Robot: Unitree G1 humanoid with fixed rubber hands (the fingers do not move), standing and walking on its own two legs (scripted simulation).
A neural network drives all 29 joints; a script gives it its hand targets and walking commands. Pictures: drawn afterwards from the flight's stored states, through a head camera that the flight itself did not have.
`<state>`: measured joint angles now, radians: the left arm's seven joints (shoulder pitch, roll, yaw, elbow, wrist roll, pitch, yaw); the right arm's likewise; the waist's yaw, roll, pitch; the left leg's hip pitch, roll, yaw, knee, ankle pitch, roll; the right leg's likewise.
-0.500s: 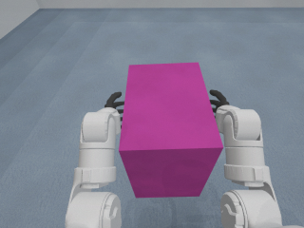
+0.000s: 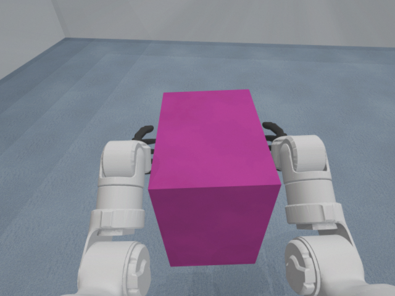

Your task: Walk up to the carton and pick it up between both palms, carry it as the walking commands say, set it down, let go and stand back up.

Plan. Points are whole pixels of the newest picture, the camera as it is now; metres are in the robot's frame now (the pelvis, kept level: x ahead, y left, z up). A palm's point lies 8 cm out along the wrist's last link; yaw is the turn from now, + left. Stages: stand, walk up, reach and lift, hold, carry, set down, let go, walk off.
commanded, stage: carry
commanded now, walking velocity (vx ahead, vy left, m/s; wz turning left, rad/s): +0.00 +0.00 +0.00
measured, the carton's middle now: (209, 178) +0.35 +0.00 +0.07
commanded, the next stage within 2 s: hold in 1.20 s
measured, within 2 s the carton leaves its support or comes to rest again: neither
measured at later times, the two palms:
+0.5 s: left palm (146, 160) +0.37 +0.14 +0.11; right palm (276, 158) +0.36 -0.14 +0.11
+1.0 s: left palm (146, 159) +0.38 +0.14 +0.11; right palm (275, 159) +0.37 -0.14 +0.11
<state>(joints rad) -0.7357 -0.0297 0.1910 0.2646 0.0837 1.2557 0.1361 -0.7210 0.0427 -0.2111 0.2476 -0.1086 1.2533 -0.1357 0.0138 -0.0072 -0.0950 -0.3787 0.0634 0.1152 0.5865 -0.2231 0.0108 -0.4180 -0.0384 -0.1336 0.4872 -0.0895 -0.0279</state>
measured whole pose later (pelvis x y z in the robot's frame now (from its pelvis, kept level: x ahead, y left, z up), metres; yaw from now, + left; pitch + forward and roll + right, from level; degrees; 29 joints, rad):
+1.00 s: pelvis +0.02 +0.01 +0.00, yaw +0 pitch +2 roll +0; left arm -0.62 -0.09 0.23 0.32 0.12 0.99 0.13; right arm -0.60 0.09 -0.24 0.28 -0.14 1.00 -0.13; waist -0.01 0.01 -0.08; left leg -0.36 0.05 0.12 0.59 -0.26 0.02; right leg -0.41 -0.05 -0.12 0.52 -0.14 -0.02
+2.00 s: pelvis +0.03 +0.01 +0.01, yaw +6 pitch -9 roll +0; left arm -0.46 -0.20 0.38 0.55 0.36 0.58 -0.01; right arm -0.44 0.21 -0.40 0.43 -0.38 0.65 0.01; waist -0.09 0.03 0.10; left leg -0.12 -0.06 -0.09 0.52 -0.25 0.02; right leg -0.14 0.03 0.09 0.48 -0.20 0.02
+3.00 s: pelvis +0.01 +0.01 -0.08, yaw +7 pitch +28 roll +0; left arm -0.66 -0.17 0.39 0.66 0.28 0.19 0.07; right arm -0.59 0.14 -0.46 0.54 -0.29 0.23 0.00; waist -0.08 0.06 -0.08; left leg -1.18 -0.11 -0.10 1.08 -0.39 -0.01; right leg -1.20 0.06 0.09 1.05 -0.34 0.04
